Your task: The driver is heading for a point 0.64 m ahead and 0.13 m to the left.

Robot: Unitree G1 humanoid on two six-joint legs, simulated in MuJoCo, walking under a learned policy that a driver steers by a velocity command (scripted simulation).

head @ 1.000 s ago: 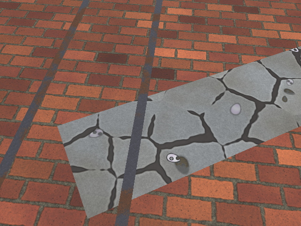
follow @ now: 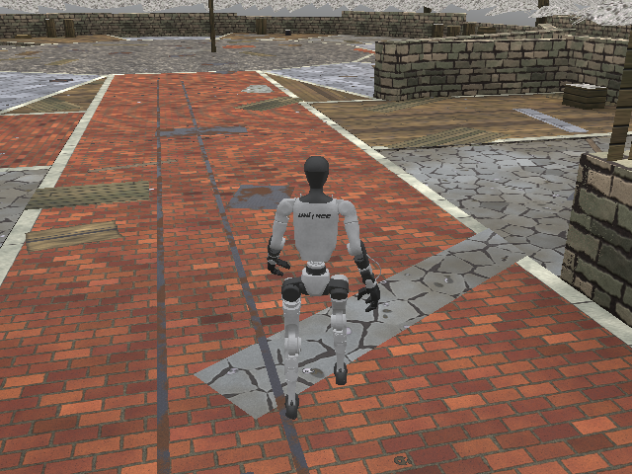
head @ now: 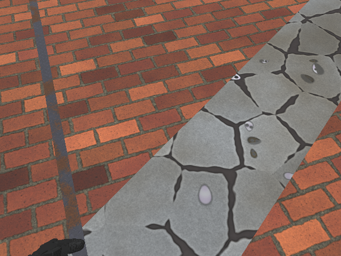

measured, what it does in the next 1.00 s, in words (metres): walks ahead: right foot, then left foot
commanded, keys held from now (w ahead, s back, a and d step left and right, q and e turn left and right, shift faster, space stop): no key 0.28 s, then w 0.40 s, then w+q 0.32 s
